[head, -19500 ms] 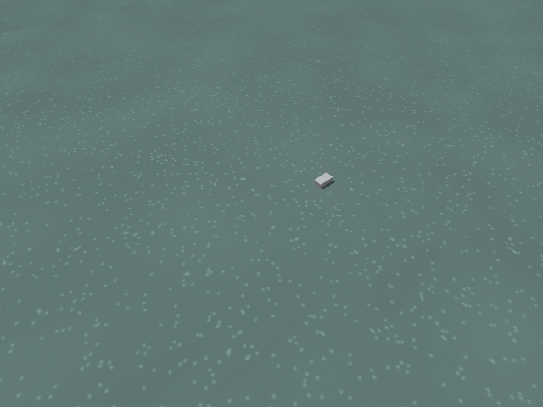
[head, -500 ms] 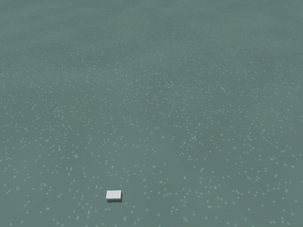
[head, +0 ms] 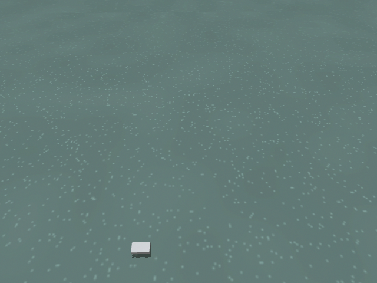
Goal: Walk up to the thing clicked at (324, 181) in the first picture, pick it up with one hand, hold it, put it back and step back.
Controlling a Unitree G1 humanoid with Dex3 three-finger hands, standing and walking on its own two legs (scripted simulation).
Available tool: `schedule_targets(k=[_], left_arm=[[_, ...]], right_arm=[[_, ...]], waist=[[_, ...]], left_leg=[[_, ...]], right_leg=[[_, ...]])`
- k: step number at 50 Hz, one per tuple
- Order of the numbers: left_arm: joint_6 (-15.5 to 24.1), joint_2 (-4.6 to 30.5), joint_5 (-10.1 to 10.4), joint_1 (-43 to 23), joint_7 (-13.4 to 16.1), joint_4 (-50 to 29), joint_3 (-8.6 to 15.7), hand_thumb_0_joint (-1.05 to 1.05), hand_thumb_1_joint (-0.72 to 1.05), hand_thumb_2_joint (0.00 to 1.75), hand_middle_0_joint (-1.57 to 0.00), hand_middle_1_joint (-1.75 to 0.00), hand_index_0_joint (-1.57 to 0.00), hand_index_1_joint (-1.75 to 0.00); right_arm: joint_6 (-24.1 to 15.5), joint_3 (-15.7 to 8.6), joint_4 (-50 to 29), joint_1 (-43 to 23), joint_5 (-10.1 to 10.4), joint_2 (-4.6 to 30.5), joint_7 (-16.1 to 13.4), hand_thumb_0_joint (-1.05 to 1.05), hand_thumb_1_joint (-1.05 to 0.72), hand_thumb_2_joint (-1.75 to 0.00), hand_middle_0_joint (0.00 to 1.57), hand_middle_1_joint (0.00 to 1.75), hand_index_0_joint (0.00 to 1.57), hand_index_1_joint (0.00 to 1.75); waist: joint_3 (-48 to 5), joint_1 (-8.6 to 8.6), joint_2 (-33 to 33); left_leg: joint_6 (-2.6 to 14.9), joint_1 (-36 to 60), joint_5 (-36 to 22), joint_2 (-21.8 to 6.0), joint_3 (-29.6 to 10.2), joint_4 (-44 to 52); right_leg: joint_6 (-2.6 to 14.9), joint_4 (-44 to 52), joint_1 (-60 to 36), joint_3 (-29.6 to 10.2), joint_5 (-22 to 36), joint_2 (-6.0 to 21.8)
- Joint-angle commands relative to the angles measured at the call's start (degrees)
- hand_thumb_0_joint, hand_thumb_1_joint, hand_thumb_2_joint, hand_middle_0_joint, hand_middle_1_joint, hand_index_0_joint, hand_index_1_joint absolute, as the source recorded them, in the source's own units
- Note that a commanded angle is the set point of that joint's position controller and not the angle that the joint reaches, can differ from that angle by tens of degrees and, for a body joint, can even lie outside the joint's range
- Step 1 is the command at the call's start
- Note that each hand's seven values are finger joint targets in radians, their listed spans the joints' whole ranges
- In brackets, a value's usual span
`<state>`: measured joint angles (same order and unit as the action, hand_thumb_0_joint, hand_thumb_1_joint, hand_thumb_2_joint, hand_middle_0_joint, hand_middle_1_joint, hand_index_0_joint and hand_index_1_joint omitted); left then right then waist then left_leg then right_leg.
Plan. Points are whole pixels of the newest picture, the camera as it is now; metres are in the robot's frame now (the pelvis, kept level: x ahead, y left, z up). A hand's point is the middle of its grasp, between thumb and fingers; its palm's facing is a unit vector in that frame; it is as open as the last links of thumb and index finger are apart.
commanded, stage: stand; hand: left
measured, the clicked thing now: (140, 248) +0.44 +0.25 -0.77
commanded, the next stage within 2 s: none
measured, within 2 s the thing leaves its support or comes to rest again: neither
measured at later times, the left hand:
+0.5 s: hand out of the picture +0.07 +0.25 -0.16, palm faces -0.03 -0.94 -0.34, open 7.4 cm
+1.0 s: hand out of the picture +0.07 +0.25 -0.16, palm faces -0.04 -0.94 -0.34, open 7.4 cm
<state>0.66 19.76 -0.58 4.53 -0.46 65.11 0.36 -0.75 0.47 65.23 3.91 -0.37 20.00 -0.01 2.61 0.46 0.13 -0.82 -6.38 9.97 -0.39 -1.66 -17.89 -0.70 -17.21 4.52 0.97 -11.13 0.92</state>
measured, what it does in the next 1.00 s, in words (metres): stands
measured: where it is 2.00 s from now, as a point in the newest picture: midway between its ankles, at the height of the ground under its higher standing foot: outside the picture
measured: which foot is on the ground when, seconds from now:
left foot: down 0.00-1.00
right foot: down 0.00-1.00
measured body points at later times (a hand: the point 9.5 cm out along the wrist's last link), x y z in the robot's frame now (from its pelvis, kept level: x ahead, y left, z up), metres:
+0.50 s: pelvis -0.01 +0.00 +0.00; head +0.00 -0.01 +0.45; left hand +0.07 +0.30 -0.13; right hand +0.07 -0.30 -0.13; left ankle +0.00 +0.13 -0.75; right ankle -0.02 -0.13 -0.75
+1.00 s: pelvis +0.00 +0.00 +0.00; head +0.01 -0.01 +0.45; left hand +0.07 +0.30 -0.13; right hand +0.06 -0.31 -0.14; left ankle +0.00 +0.13 -0.75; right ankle -0.02 -0.13 -0.75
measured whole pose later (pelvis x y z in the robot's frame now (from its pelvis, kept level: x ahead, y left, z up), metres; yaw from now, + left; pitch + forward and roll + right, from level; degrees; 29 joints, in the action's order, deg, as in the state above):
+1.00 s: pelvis +0.00 +0.00 +0.00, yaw +0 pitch -2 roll +0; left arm 0.5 20.1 -0.5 6.7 -0.6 64.8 -0.2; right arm -0.6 0.6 65.4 6.5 -0.5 20.2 0.2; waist 3.1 0.4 0.3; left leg -1.2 -6.6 9.7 -0.8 -1.5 -17.8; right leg -0.2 -18.0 5.2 0.8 -11.2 0.6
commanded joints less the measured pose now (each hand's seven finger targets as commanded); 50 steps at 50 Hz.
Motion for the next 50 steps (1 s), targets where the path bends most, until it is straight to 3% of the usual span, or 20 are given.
schedule_targets(k=[1, 6, 10, 16, 35, 41, 50], left_arm=[[1.0, 12.5, 0.2, -2.1, 1.0, -2.9, 2.7, 0.0, 0.9, 0.9, -0.2, -0.3, -0.2, -0.3], [1.0, 12.6, 0.2, -1.7, 0.9, -2.8, 2.6, 0.0, 0.9, 0.9, -0.2, -0.3, -0.2, -0.3], [1.1, 12.3, 0.2, -1.2, 0.9, -3.0, 2.5, 0.0, 0.9, 0.9, -0.2, -0.3, -0.2, -0.3], [1.2, 12.9, 0.2, -1.1, 1.0, -3.2, 2.4, 0.0, 0.9, 0.9, -0.2, -0.3, -0.2, -0.3], [0.9, 13.0, 0.1, -0.4, 0.8, -3.5, 2.4, 0.0, 0.9, 0.9, -0.2, -0.3, -0.2, -0.3], [1.2, 12.9, 0.2, -0.1, 0.9, -3.6, 2.1, 0.0, 0.9, 0.9, -0.2, -0.3, -0.2, -0.3], [1.1, 13.2, 0.3, 0.0, 0.9, -3.7, 2.0, 0.0, 0.9, 0.9, -0.2, -0.3, -0.2, -0.3]], right_arm=[[-1.0, -2.5, -3.1, -1.9, 0.0, 12.3, -0.7, 0.0, -0.9, -0.9, 0.2, 0.3, 0.2, 0.3], [-1.1, -2.4, -3.1, -1.8, 0.1, 12.4, -0.7, 0.0, -0.9, -0.9, 0.2, 0.3, 0.2, 0.3], [-1.1, -2.4, -3.2, -2.3, 0.1, 12.4, -0.6, 0.0, -0.9, -0.9, 0.2, 0.3, 0.2, 0.3], [-1.0, -2.3, -3.1, -1.4, 0.1, 12.1, -0.6, 0.0, -0.9, -0.9, 0.2, 0.3, 0.2, 0.3], [-0.8, -2.5, -2.9, 0.2, -0.2, 12.6, -0.3, 0.0, -0.9, -0.9, 0.2, 0.3, 0.2, 0.3], [-1.0, -2.4, -3.1, 0.4, -0.1, 12.3, -0.4, 0.0, -0.9, -0.9, 0.2, 0.3, 0.2, 0.3], [-1.0, -2.2, -2.9, 0.9, 0.0, 12.3, -0.5, 0.0, -0.9, -0.9, 0.2, 0.3, 0.2, 0.3]], waist=[[-5.0, -0.26, -0.1], [-5.1, -0.32, 0.1], [-5.4, -0.61, -0.1], [-5.8, -0.28, -0.8], [-2.9, -0.31, 0.0], [-4.5, -0.32, -0.5], [-4.5, -0.41, 0.1]], left_leg=[[1.29, 1.4, -11.7, -6.9, -4.2, 2.0], [1.37, 1.6, -11.0, -7.0, -4.2, 2.2], [1.32, 2.4, -14.3, -7.0, -4.3, 1.9], [1.46, 2.8, -13.1, -7.0, -4.0, 1.7], [1.62, -0.5, -2.0, -6.5, -4.4, 3.3], [1.49, 0.9, -9.5, -6.8, -4.4, 2.2], [1.44, 1.4, -10.2, -6.9, -4.2, 2.2]], right_leg=[[1.29, 2.1, -0.9, -4.8, 9.4, 6.8], [1.43, 2.2, -0.7, -5.0, 8.8, 6.9], [1.36, 1.9, -0.7, -4.5, 11.4, 6.7], [1.63, 2.0, -0.6, -5.0, 11.6, 6.9], [1.67, 3.5, 2.1, -5.8, 1.3, 6.5], [1.8, 2.2, 0.6, -5.6, 7.9, 6.7], [2.01, 2.0, 0.2, -5.6, 9.0, 6.8]])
